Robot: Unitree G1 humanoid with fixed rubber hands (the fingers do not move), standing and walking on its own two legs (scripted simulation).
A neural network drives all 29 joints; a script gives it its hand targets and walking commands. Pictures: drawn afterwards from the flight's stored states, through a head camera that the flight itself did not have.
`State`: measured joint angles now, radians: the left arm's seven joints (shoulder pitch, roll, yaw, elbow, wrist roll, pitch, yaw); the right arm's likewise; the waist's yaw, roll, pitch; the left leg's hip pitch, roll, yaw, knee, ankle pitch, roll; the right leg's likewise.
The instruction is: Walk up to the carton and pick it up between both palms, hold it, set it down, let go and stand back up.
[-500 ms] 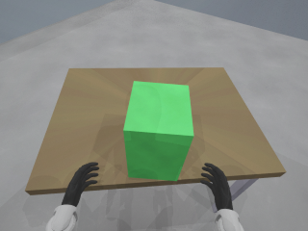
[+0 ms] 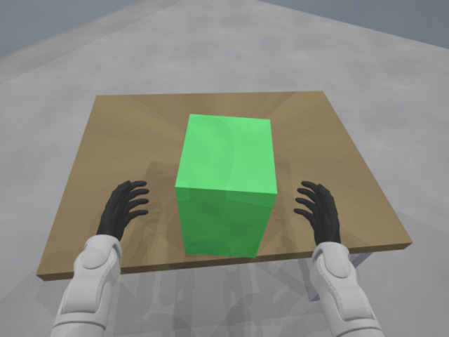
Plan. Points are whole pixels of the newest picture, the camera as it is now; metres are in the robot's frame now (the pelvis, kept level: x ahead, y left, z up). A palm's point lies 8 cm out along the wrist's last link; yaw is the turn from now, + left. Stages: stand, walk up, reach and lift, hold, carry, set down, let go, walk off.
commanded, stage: reach and lift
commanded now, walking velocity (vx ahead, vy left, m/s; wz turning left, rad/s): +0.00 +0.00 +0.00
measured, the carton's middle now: (224, 190) +0.40 +0.03 -0.01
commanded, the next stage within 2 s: none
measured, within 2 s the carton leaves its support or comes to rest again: neither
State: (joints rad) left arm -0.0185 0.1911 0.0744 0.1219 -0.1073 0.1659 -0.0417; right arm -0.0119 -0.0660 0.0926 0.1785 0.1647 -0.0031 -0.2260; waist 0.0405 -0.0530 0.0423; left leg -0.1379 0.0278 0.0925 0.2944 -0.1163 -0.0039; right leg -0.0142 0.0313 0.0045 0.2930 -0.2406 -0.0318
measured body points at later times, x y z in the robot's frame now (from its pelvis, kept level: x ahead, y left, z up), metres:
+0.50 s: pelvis -0.01 +0.01 +0.00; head +0.00 +0.03 +0.45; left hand +0.35 +0.22 +0.10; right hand +0.36 -0.14 +0.11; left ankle +0.03 +0.12 -0.75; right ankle -0.05 -0.09 -0.75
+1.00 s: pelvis -0.01 +0.01 +0.00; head +0.01 +0.03 +0.45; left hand +0.41 +0.21 +0.16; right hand +0.41 -0.13 +0.16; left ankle +0.03 +0.12 -0.75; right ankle -0.05 -0.09 -0.75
